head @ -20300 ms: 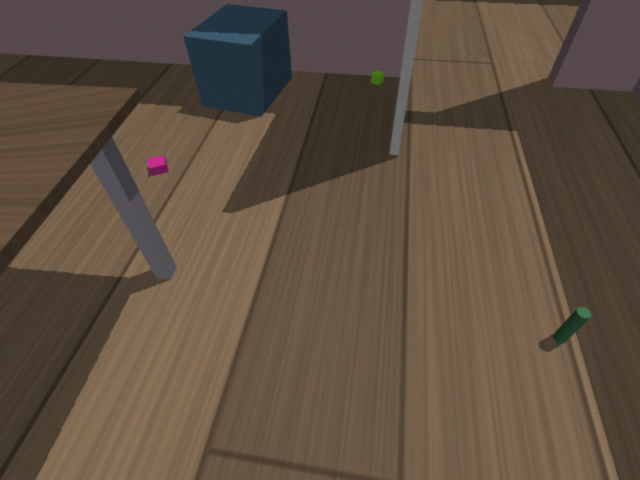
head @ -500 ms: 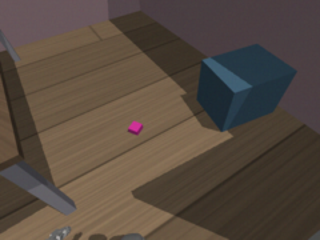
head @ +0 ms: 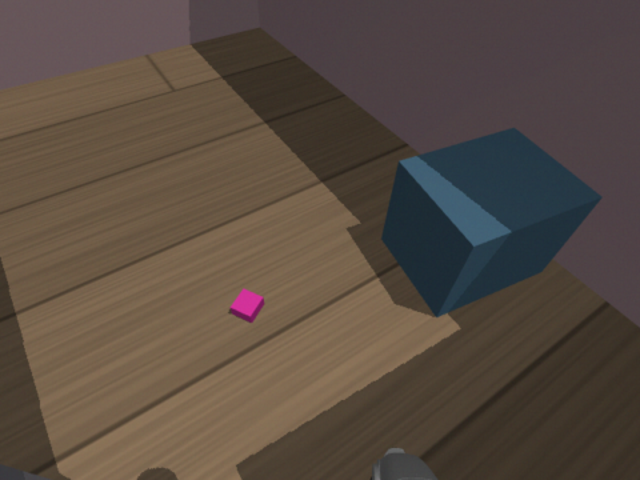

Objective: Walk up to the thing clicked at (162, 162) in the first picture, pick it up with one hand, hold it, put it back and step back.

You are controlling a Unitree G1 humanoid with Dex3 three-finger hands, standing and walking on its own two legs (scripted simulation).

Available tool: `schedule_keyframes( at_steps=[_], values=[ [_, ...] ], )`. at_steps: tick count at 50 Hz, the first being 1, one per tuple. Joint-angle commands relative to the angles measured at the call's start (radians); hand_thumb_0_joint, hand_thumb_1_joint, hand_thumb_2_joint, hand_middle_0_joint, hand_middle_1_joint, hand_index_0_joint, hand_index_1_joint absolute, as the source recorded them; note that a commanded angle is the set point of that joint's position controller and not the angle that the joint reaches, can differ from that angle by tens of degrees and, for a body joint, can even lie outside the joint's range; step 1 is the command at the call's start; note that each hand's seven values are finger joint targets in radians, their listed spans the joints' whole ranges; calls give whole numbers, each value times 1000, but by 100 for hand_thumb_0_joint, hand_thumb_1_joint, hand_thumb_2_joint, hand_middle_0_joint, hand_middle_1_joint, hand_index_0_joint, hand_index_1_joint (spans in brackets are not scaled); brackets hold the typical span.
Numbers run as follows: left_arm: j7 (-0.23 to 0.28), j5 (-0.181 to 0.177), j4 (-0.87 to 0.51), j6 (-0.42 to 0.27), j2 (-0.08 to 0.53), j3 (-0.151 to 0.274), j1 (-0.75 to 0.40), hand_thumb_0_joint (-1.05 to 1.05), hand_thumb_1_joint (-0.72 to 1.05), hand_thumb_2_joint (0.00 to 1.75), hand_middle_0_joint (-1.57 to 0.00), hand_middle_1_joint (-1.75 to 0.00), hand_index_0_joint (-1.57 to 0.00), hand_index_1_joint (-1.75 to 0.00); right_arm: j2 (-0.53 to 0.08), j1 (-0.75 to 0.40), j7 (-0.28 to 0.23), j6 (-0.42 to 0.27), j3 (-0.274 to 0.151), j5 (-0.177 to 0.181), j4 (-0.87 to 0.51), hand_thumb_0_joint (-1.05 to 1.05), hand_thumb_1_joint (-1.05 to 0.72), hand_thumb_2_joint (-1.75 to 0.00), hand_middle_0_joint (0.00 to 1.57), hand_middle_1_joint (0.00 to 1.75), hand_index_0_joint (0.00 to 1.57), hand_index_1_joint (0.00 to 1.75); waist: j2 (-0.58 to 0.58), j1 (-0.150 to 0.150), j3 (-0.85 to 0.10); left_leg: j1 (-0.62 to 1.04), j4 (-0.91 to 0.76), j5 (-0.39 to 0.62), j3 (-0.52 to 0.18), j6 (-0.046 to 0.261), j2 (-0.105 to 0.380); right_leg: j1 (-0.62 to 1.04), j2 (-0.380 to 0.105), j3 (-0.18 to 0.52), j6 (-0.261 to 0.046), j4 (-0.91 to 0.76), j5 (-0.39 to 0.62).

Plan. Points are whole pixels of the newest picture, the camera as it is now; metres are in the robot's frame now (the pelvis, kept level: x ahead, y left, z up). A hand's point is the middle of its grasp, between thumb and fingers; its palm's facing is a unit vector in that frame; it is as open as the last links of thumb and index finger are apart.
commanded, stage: walk up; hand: left
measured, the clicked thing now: (247, 305) +0.77 +0.24 -0.75
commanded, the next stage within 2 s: none
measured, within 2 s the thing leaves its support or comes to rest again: neither
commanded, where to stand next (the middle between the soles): +0.46 -0.03 m, yaw +1 degrees
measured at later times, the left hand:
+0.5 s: hand (157, 440) +0.21 +0.24 -0.14, palm faces +0.03 -0.92 -0.38, open 7.4 cm
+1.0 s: hand (191, 322) +0.39 +0.23 -0.14, palm faces +0.00 -0.89 -0.46, open 7.4 cm
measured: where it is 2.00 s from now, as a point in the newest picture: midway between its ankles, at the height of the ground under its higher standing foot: (330, 414)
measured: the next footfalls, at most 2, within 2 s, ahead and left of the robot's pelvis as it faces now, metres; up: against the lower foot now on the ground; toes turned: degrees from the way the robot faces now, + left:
right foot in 0.10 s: +0.20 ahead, -0.15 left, +0.00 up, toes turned -4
left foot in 0.54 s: +0.34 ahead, +0.10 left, +0.00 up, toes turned +7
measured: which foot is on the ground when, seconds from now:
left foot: down 0.00-0.12, up 0.14-0.52, down 0.54-0.92, up 0.94-1.00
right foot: up 0.00-0.08, down 0.10-0.56, up 0.58-0.90, down 0.92-1.00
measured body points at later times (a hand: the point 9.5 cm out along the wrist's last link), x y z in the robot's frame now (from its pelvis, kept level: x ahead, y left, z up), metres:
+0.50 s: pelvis +0.19 -0.04 +0.00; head +0.21 -0.04 +0.44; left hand +0.21 +0.29 -0.11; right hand +0.29 -0.35 -0.12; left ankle +0.29 +0.10 -0.72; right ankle +0.16 -0.15 -0.74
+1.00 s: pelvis +0.34 -0.06 -0.02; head +0.35 -0.09 +0.43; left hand +0.39 +0.27 -0.11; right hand +0.40 -0.38 -0.15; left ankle +0.31 +0.08 -0.70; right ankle +0.41 -0.18 -0.74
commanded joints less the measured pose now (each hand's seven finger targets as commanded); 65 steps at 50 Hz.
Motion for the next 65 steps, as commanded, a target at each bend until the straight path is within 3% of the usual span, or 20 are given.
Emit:
schedule_keyframes(
  at_steps=[1,5,6,7,12,22,26,27,28,29,34,39,44,45,47,52,58,61,63,65],
  values=[
    [-5,0,-78,-35,149,65,-32,0,90,90,-20,-30,-20,-30,-288,-31,-20,-12,-96,9,-87,0,-90,-90,20,30,20,30,202,5,-41,-89,-121,183,-128,186,205,156,28,-55,-15,-137,99],
    [16,9,-26,-54,230,108,156,0,90,90,-20,-30,-20,-30,-204,-10,-20,1,-61,5,-100,0,-90,-90,20,30,20,30,-63,117,-132,-288,328,93,-26,114,86,549,34,-1,-56,-292,-70],
    [33,9,-38,-66,330,133,217,0,90,90,-20,-30,-20,-30,-125,33,-18,3,-34,12,-120,0,-90,-90,20,30,20,30,-307,129,-170,-480,619,-194,0,51,-48,638,-250,476,-130,-471,-235],
    [33,-1,-47,-66,362,127,188,0,90,90,-20,-30,-20,-30,-222,-8,-32,16,-61,7,-98,0,-90,-90,20,30,20,30,-222,131,-132,-537,720,-274,-105,47,-31,560,-345,685,-250,-528,-301],
    [49,-18,-90,-70,220,84,49,0,90,90,-20,-30,-20,-30,-217,56,-18,24,-60,17,-5,0,-90,-90,20,30,20,30,-119,30,-59,-425,611,-53,-170,31,39,370,-165,221,-187,-483,139],
    [39,0,-134,-71,238,82,81,0,90,90,-20,-30,-20,-30,-171,-124,16,14,-68,-8,-70,0,-90,-90,20,30,20,30,-67,70,-40,-276,160,102,-55,13,21,292,-152,79,-198,-450,53],
    [41,0,-146,-59,220,61,56,0,90,90,-20,-30,-20,-30,-200,-24,5,1,-85,-10,-37,0,-90,-90,20,30,20,30,14,-15,-68,0,62,74,-24,48,-29,156,-112,19,-150,-245,94],
    [42,-1,-150,-58,174,43,84,0,90,90,-20,-30,-20,-30,-253,72,-6,-6,-103,-16,-14,0,-90,-90,20,30,20,30,151,-61,-129,159,-5,-54,-156,91,32,60,-54,-27,-112,-7,144],
    [39,-14,-160,-55,101,27,108,0,90,90,-20,-30,-20,-30,-349,134,-16,-11,-128,-26,-31,0,-90,-90,20,30,20,30,370,-76,-164,277,-154,-240,-603,183,293,-161,92,-92,-37,271,-125],
    [56,-7,-130,-43,196,52,103,0,90,90,-20,-30,-20,-30,-370,125,-18,-8,-134,4,-46,0,-90,-90,20,30,20,30,257,-78,-142,214,-214,-266,-766,278,397,-186,88,3,-42,368,-303],
    [44,-9,-62,-38,193,53,149,0,90,90,-20,-30,-20,-30,-265,-25,-26,-4,-88,11,-74,0,-90,-90,20,30,20,30,190,13,-27,-60,-174,55,-305,226,245,-46,-11,43,-21,233,-141],
    [23,1,-78,-43,173,61,79,0,90,90,-20,-30,-20,-30,-290,-31,-11,4,-94,-4,-95,0,-90,-90,20,30,20,30,247,-12,-11,-147,-202,-127,-244,239,213,52,9,-22,3,-16,-75],
    [56,8,-10,-63,178,70,172,0,90,90,-20,-30,-20,-30,-226,-119,-10,41,-63,5,-117,0,-90,-90,20,30,20,30,122,73,-58,-322,56,-108,-127,159,133,362,95,-84,-2,-189,77],
    [67,9,-5,-70,200,79,200,0,90,90,-20,-30,-20,-30,-175,-85,-15,47,-45,5,-112,0,-90,-90,20,30,20,30,26,90,-91,-363,205,-105,-90,124,95,452,72,-20,-15,-257,18],
    [86,8,-38,-78,337,93,175,0,90,90,-20,-30,-20,-30,-157,-53,-33,68,-35,8,-106,0,-90,-90,20,30,20,30,-170,77,-69,-485,569,-299,-107,36,-43,371,-328,601,-207,-513,-36],
    [98,1,-65,-64,250,59,42,0,90,90,-20,-30,-20,-30,-201,6,-42,83,-58,7,-4,0,-90,-90,20,30,20,30,-115,19,-78,-372,543,-153,-173,25,27,278,-185,248,-191,-391,193],
    [103,4,-74,-46,239,48,-45,0,90,90,-20,-30,-20,-30,-167,-56,-39,95,-55,3,32,0,-90,-90,20,30,20,30,-138,17,-124,-187,276,-61,-93,19,1,186,-168,142,-185,-282,322],
    [101,-11,-65,-25,194,22,-66,0,90,90,-20,-30,-20,-30,-201,-53,-47,76,-66,-6,56,0,-90,-90,20,30,20,30,-44,-11,-141,-45,88,119,-122,46,0,81,-117,105,-111,-162,215],
    [101,-29,-44,-13,138,5,-29,0,90,90,-20,-30,-20,-30,-283,-178,-47,64,-70,0,24,0,-90,-90,20,30,20,30,170,48,-142,-145,-36,119,-429,159,220,108,63,-16,-17,-37,-84],
    [104,-13,13,-16,167,15,-46,0,90,90,-20,-30,-20,-30,-236,-232,-41,73,-47,9,44,0,-90,-90,20,30,20,30,118,56,-116,-277,1,83,-339,155,177,276,54,10,-20,-140,-138]
  ],
)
